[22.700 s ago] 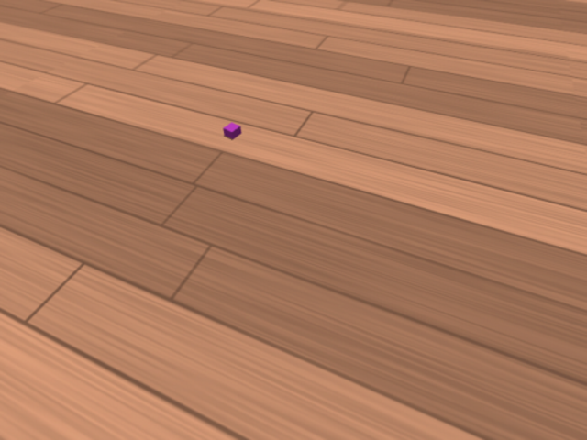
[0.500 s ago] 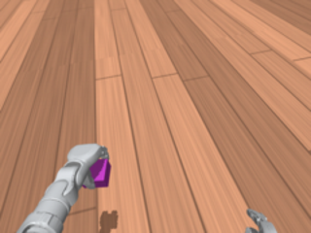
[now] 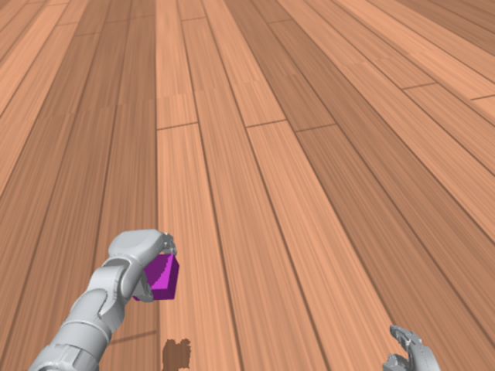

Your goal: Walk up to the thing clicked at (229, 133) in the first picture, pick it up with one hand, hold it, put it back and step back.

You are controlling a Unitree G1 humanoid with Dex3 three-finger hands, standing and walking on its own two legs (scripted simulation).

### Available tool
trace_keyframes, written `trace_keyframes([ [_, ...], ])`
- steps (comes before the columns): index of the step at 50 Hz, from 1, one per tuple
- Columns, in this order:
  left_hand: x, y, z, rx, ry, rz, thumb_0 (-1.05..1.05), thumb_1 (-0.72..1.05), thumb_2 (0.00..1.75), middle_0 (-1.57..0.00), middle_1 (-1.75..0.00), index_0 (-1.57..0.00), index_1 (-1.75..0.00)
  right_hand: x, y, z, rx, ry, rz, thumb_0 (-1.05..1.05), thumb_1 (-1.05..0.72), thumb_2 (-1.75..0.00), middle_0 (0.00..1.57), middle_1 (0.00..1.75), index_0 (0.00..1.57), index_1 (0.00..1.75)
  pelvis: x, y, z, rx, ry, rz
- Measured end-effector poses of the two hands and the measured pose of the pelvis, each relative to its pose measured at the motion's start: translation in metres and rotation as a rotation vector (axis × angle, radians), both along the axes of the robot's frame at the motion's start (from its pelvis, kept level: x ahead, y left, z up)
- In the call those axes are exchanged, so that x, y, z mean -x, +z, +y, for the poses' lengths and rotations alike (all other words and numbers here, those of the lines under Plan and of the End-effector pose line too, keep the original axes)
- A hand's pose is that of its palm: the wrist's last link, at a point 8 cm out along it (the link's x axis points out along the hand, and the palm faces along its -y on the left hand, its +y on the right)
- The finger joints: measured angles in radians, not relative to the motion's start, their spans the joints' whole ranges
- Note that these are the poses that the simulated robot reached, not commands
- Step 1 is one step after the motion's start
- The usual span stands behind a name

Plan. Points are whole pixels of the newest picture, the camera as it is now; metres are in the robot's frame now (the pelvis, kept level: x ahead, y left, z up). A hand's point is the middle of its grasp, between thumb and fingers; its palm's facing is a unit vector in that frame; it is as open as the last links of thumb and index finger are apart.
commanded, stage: hold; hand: left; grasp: from above
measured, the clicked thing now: (154, 277) +0.30 +0.22 -0.07
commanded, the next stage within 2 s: crouch in 0.68 s
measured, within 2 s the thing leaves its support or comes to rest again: neither
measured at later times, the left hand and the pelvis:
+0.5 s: hand (145, 267) +0.29 +0.22 -0.02, palm faces -0.44 -0.07 -0.89, open 9.8 cm; pelvis +0.01 +0.00 +0.01, yaw +0 degrees
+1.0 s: hand (146, 272) +0.29 +0.23 -0.04, palm faces -0.45 -0.06 -0.89, open 9.8 cm; pelvis +0.01 +0.00 +0.00, yaw +0 degrees
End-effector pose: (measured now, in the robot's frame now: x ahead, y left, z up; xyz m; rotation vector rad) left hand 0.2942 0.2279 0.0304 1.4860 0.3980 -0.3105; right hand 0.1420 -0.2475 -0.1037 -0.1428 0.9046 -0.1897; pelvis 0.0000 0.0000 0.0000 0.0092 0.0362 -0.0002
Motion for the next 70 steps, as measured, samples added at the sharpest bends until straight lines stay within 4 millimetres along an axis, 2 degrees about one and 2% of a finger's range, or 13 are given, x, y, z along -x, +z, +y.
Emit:
trace_keyframes([
  [24, -0.004, 0.006, -0.001, 0.000, 0.004, 0.005, -0.01, 0.05, 0.36, -0.79, -0.38, -0.80, -0.37, -0.008, 0.005, 0.000, -0.004, 0.004, 0.002, 0.01, -0.91, -0.90, 0.20, 0.30, 0.20, 0.30, -0.005, 0.005, -0.002, -0.001, 0.001, -0.015],
  [43, -0.006, 0.003, 0.002, -0.004, 0.003, 0.004, -0.01, 0.05, 0.38, -0.78, -0.39, -0.79, -0.38, -0.008, 0.005, 0.002, -0.005, -0.009, 0.028, 0.01, -0.91, -0.90, 0.20, 0.30, 0.20, 0.30, -0.008, 0.007, 0.000, 0.000, -0.001, -0.016],
  [47, -0.006, -0.002, 0.003, -0.003, -0.001, 0.011, -0.01, 0.05, 0.38, -0.77, -0.40, -0.78, -0.38, -0.007, 0.006, 0.002, -0.004, -0.010, 0.032, 0.01, -0.90, -0.90, 0.20, 0.30, 0.20, 0.30, -0.008, 0.006, 0.001, 0.001, 0.001, -0.010],
  [53, -0.003, -0.029, 0.005, -0.009, -0.017, 0.023, -0.01, 0.05, 0.38, -0.77, -0.39, -0.78, -0.38, -0.002, 0.000, 0.000, 0.013, -0.002, 0.062, 0.00, -0.90, -0.90, 0.20, 0.30, 0.20, 0.30, -0.005, 0.001, 0.000, 0.002, 0.009, 0.027],
  [58, -0.008, -0.064, 0.009, -0.044, -0.028, 0.017, -0.01, 0.05, 0.38, -0.77, -0.40, -0.78, -0.39, 0.012, -0.017, -0.006, 0.044, 0.008, 0.121, 0.00, -0.90, -0.90, 0.20, 0.30, 0.20, 0.30, 0.002, -0.015, 0.001, 0.008, 0.018, 0.103],
  [63, -0.020, -0.109, 0.013, -0.077, -0.036, -0.006, -0.01, 0.05, 0.39, -0.77, -0.40, -0.78, -0.39, 0.039, -0.050, -0.017, 0.083, 0.000, 0.193, 0.00, -0.90, -0.90, 0.20, 0.30, 0.20, 0.30, 0.013, -0.047, 0.003, 0.021, 0.024, 0.204],
  [70, -0.041, -0.182, 0.018, -0.098, -0.035, -0.016, -0.01, 0.04, 0.41, -0.77, -0.40, -0.78, -0.39, 0.090, -0.108, -0.027, 0.134, -0.039, 0.310, 0.00, -0.91, -0.90, 0.20, 0.30, 0.20, 0.30, 0.030, -0.104, 0.008, 0.039, 0.024, 0.346],
])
